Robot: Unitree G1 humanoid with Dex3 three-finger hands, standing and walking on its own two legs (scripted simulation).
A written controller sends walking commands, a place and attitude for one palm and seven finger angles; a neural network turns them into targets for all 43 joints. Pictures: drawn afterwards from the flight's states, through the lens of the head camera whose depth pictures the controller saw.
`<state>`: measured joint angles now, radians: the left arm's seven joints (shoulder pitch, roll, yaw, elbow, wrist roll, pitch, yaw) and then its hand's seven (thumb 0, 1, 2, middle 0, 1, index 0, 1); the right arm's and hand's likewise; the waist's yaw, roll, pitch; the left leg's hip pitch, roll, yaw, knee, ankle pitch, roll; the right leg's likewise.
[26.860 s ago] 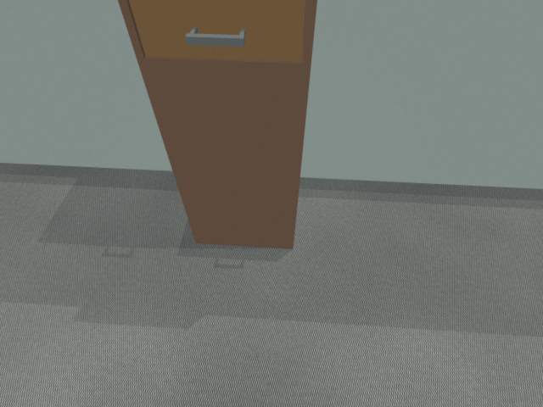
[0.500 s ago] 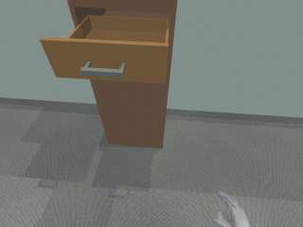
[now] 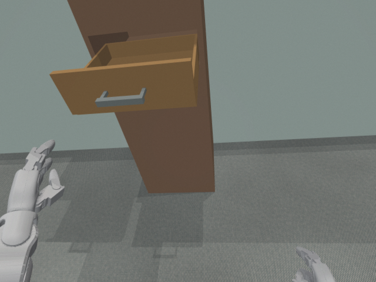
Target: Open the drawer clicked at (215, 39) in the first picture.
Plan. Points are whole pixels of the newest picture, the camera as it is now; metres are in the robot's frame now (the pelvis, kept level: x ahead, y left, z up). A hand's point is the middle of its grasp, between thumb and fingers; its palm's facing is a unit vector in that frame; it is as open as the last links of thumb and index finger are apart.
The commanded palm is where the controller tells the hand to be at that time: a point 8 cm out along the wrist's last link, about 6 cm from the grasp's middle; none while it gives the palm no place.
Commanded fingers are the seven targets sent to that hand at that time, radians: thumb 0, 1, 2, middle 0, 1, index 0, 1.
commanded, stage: let the arm hang, fingers relaxed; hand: left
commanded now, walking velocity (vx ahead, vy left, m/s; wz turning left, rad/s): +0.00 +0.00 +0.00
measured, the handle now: (122, 96) +0.54 +0.19 +0.17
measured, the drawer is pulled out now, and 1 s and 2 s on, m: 0.29 0.29 0.29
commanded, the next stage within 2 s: look to check the result in 0.96 s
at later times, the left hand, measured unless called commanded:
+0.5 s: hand out of the picture -0.08 +0.18 -0.15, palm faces +0.08 -0.96 -0.26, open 7.2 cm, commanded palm none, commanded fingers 0.00 0.90 0.90 -0.20 -0.30 -0.20 -0.30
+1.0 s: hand out of the picture +0.02 +0.15 -0.15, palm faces +0.04 -0.97 -0.23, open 7.3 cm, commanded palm none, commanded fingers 0.00 0.90 0.90 -0.20 -0.30 -0.20 -0.30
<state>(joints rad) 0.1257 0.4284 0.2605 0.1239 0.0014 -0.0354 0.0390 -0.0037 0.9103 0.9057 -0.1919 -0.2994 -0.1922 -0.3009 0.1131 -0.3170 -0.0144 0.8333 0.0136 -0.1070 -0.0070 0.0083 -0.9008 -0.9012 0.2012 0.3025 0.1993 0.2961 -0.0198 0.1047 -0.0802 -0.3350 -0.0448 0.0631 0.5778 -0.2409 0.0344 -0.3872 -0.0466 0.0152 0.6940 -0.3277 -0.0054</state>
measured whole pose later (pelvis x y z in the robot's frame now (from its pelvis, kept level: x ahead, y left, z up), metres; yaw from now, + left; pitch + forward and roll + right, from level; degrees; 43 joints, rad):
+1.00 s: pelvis -0.02 -0.04 +0.02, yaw +2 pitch -2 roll +0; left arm 0.19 0.18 0.02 1.10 0.02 -0.01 0.02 0.01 0.91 0.90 -0.21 -0.30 -0.21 -0.30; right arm 0.32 -0.22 -0.01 1.12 -0.01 0.01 -0.03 0.00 -0.91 -0.90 0.20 0.30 0.19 0.30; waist -0.02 0.01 0.05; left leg -0.11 -0.01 0.05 0.39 -0.25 0.02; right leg -0.22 0.04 -0.05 0.38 -0.12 -0.06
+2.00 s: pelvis +0.02 -0.03 +0.02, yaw +3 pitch -1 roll +0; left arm 0.12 0.27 0.02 1.12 0.01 -0.02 0.02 0.01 0.91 0.90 -0.21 -0.30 -0.21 -0.30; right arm 0.17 -0.27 0.00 1.11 -0.01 0.00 -0.03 0.00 -0.91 -0.90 0.20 0.30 0.20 0.30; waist -0.01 0.01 0.07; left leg -0.02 -0.01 0.03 0.30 -0.26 0.02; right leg -0.15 0.04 -0.06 0.32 -0.15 -0.05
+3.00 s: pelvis +0.00 -0.04 +0.02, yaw +12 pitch -1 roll +0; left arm 0.17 0.21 0.03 1.05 0.01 0.03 0.03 0.01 0.91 0.90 -0.20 -0.30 -0.20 -0.30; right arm 0.22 -0.15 -0.01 1.07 -0.02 0.02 -0.04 0.00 -0.90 -0.90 0.20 0.30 0.20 0.30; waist 0.01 -0.01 0.11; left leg -0.16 -0.05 -0.08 0.43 -0.25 0.03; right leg -0.25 -0.03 0.00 0.64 -0.38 0.01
